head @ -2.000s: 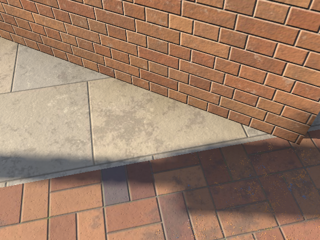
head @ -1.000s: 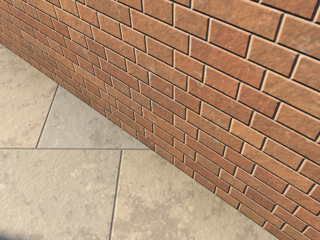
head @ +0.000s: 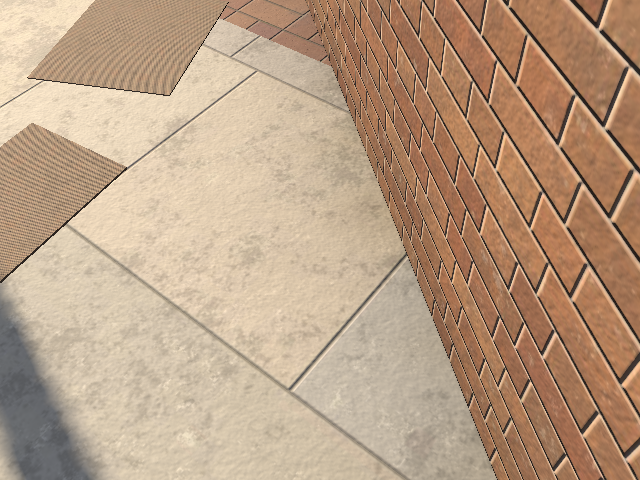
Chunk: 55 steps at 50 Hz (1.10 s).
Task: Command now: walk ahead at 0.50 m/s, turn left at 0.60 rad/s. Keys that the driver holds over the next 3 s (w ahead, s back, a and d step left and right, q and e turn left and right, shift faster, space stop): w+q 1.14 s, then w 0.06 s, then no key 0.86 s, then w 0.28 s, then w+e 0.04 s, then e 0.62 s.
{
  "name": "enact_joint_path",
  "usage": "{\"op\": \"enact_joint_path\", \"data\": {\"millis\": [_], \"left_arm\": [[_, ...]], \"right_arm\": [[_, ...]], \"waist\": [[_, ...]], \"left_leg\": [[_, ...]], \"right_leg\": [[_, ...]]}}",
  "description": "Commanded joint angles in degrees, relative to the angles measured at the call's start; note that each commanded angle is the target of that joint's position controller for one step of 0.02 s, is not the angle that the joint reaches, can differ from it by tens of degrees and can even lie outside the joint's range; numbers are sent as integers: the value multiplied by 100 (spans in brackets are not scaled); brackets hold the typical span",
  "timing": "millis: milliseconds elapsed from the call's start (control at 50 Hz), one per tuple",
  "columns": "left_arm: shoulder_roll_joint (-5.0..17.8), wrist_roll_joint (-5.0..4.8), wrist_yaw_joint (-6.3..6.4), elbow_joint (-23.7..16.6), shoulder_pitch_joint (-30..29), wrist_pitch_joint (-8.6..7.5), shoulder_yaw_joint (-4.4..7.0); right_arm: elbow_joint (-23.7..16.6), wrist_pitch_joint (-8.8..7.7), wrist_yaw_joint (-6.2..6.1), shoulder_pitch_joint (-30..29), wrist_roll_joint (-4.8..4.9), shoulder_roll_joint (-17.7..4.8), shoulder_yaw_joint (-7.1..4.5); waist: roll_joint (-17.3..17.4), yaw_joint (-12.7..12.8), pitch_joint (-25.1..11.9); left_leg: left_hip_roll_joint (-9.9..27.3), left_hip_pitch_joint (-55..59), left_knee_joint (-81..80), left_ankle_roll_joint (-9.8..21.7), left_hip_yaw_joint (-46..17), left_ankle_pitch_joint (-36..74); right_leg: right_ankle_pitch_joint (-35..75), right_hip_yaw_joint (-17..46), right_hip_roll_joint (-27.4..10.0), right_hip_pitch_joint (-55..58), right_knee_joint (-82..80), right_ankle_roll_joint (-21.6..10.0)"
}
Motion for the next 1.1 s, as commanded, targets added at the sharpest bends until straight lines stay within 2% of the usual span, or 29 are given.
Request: {"op": "enact_joint_path", "data": {"millis": [20,60,100,180,260,300,320,340,360,380,400,420,440,480,500,560,640,700,800,840,880,900,920,940,960,980,1000,1020,1100], "left_arm": [[607,-101,18,28,727,-162,171],[613,-135,-40,102,808,-224,173],[709,-165,-15,121,916,-252,204],[841,-136,-38,175,973,-240,261],[963,-143,-12,334,1253,-80,284],[1147,-161,-23,418,1299,2,321],[1246,-185,-40,428,1337,47,343],[1270,-222,-33,385,1309,64,357],[1111,-128,-125,247,1286,1,320],[339,-125,-259,-286,1306,-10,138],[828,-34,-276,-396,974,-32,243],[844,-89,-270,-343,682,-3,247],[677,-78,-222,-226,823,-13,179],[563,85,-203,-50,991,131,151],[603,129,-215,21,1041,231,171],[494,148,-312,-53,590,299,187],[560,114,-325,-271,-381,307,205],[469,104,-372,-458,-906,274,161],[427,72,-392,-703,-1711,196,52],[528,37,-359,-683,-1560,146,50],[744,15,-267,-423,-711,94,111],[808,39,-226,-242,39,32,132],[1274,128,-137,-176,949,-24,238],[1618,138,-102,-227,985,48,309],[1117,5,-133,-221,703,115,263],[645,-21,-118,-277,298,113,138],[460,19,-134,-244,60,101,78],[442,36,-117,-154,79,60,53],[427,-68,-191,172,477,-153,59]], "right_arm": [[-571,119,92,-374,-78,-124,-11],[-654,166,158,-421,-14,-126,-6],[-860,215,246,-949,-92,-132,5],[-1108,129,369,-1473,-70,53,75],[-1414,129,464,-2147,-98,68,97],[-1366,116,421,-1842,-131,-32,21],[-1223,81,384,-1362,-139,-97,-42],[-905,23,304,-438,-184,-170,-146],[-620,-8,103,443,-240,-531,-287],[-879,5,4,12,-119,-1394,-465],[-1042,26,-63,163,-21,-1324,-454],[-849,0,-102,141,38,-959,-376],[-749,-72,-116,-30,89,-656,-279],[-733,-196,-99,-320,122,-371,-154],[-702,-258,-86,-304,141,-355,-131],[-495,-326,-24,151,160,-444,-165],[-245,-340,-84,584,199,-570,-192],[-77,-296,-100,845,221,-601,-210],[124,-226,-208,1294,141,-696,-205],[144,-211,-267,1242,121,-748,-209],[101,-226,-271,928,116,-840,-215],[131,-258,-193,740,190,-812,-207],[-26,-337,-125,745,255,-511,-117],[-34,-296,-146,1635,335,-47,-46],[146,-205,-221,1415,3,-741,-124],[125,-163,-179,850,-57,-738,-155],[56,-157,-131,571,-28,-603,-132],[91,-121,-97,479,-49,-532,-143],[14,29,17,258,-33,-163,-94]], "waist": [[-878,383,-217],[-1020,330,-259],[-1023,418,-95],[-1141,448,38],[-1138,559,235],[-1083,327,29],[-977,93,-316],[-811,-353,-777],[-211,-800,-1396],[1670,-296,-1874],[821,-515,-2162],[136,-407,-1540],[-125,-115,-848],[2,237,-521],[125,303,-517],[-41,183,-475],[53,-70,-115],[63,-218,-76],[117,-491,-63],[188,-359,-56],[233,84,-316],[-14,538,-692],[-668,880,-1476],[-2032,414,-2378],[-1074,337,-1896],[-546,354,-1014],[-388,299,-551],[-576,229,-262],[-903,100,-153]], "left_leg": [[565,-1667,394,-190,-134,450],[656,-1859,125,-228,-135,734],[730,-2081,-281,-278,-15,1124],[815,-1628,-1160,-239,294,1708],[664,-1036,-2083,-59,725,1410],[365,-478,-2386,172,899,937],[111,100,-2540,324,990,741],[-91,1281,-2733,504,975,881],[443,2641,-2903,609,29,211],[2046,3847,-3834,1108,-3119,-994],[2367,3708,-4431,1374,-4195,-235],[2235,3326,-4221,1255,-3219,590],[2009,2410,-4189,1087,-2549,1617],[1501,1545,-4321,900,-1860,2365],[1410,1264,-4381,904,-1701,2854],[1292,1353,-4560,980,-1575,3209],[1190,1507,-4803,804,-1736,2820],[1057,1652,-4682,675,-1750,3082],[1065,2095,-4302,752,-2030,3641],[1098,2073,-4095,676,-2215,3848],[968,1787,-3453,520,-2235,4644],[664,1339,-2483,403,-1918,4775],[353,626,-953,278,-1505,3578],[-516,-866,689,82,-707,-1290],[111,-1319,1169,173,-537,-802],[325,-1414,1153,97,-408,-128],[471,-1418,1012,30,-313,197],[594,-1373,833,-14,-259,330],[642,-1369,548,-146,-77,479]], "right_leg": [[430,1320,-1556,1438,-1317,-722],[609,905,-1502,1515,-1409,-706],[566,589,-1530,1505,-1587,-713],[1257,-321,-1428,1171,-1469,-530],[1543,-758,-1504,1216,-1218,-366],[3470,-976,-1602,1503,-347,-384],[4326,-1053,-1608,1553,530,-432],[4497,-1189,-1533,1027,1857,-382],[2434,-1141,-1356,-128,3555,-244],[-1984,-817,-308,-2249,5498,5],[-1791,392,-186,-2600,5878,-68],[-1232,523,-445,-2753,5763,-107],[-865,504,-665,-2477,5111,-117],[-977,555,-767,-1818,4391,-107],[-942,501,-697,-1587,4205,-86],[-547,410,-533,-1850,3625,11],[280,398,-357,-2438,2770,190],[768,332,-154,-2389,2039,232],[802,249,172,-2119,1100,218],[643,344,270,-1516,705,129],[198,309,496,-192,425,-58],[418,470,278,958,199,-239],[-417,1656,-932,2362,86,-551],[-483,4093,-2534,3734,-299,-1315],[-1475,4444,-2446,2943,-429,-1260],[-1422,3616,-2096,2100,-638,-1166],[-824,2869,-1820,1568,-851,-1073],[-84,2251,-1604,1241,-920,-923],[1416,1037,-1352,872,-1072,-846]]}}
